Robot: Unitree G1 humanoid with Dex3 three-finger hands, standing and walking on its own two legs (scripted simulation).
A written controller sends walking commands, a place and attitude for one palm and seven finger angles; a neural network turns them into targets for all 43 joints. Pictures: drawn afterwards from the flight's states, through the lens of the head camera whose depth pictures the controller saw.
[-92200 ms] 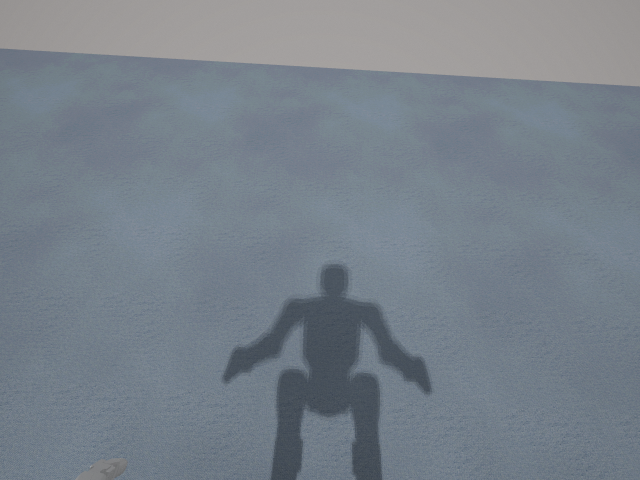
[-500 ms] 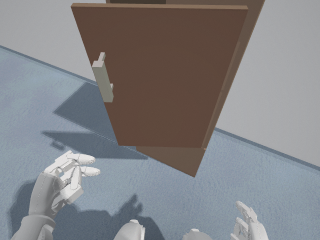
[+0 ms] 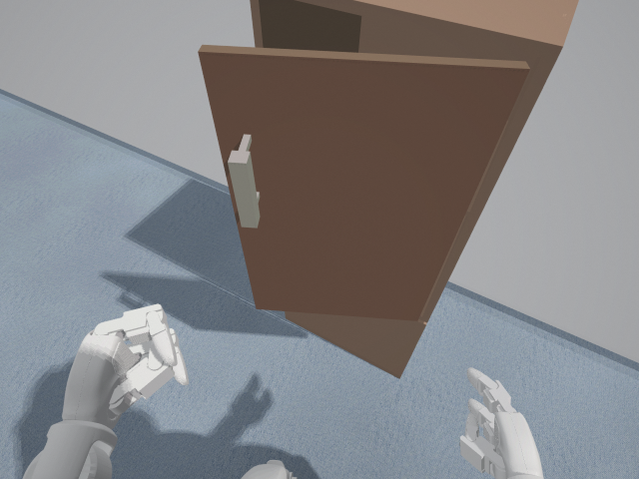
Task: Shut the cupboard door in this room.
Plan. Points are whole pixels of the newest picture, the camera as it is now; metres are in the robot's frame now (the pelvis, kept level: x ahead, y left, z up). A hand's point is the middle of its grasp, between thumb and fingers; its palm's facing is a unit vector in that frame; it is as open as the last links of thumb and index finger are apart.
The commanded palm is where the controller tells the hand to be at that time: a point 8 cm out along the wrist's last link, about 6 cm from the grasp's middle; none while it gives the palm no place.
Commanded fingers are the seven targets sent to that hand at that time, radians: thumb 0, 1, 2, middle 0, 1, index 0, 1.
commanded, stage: raise the hand and make a fist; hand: left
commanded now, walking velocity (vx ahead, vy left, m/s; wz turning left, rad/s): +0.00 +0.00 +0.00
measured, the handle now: (248, 181) +0.48 +0.15 +0.10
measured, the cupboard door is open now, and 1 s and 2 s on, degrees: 25 25 25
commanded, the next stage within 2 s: bring the fist close to the handle in 0.66 s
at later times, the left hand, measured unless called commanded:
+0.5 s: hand (180, 346) +0.23 +0.17 +0.10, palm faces +0.01 -1.00 -0.06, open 3.1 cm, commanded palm +0.20 +0.22 +0.11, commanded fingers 0.00 0.90 0.90 -1.30 -1.50 -1.30 -1.50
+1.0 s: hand (200, 318) +0.26 +0.16 +0.10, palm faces +0.01 -1.00 -0.05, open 3.1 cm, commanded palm +0.24 +0.21 +0.11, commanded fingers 0.00 0.90 0.90 -1.30 -1.50 -1.30 -1.50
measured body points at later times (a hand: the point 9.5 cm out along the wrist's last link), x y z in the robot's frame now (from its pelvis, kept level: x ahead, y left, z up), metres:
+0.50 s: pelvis +0.00 -0.02 +0.02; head +0.02 -0.03 +0.47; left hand +0.22 +0.22 +0.11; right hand +0.17 -0.26 -0.06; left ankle +0.03 +0.10 -0.69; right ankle +0.00 -0.12 -0.69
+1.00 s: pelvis +0.00 -0.03 +0.02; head +0.03 -0.04 +0.46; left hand +0.26 +0.21 +0.11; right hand +0.18 -0.26 -0.07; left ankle +0.03 +0.10 -0.69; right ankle +0.00 -0.12 -0.69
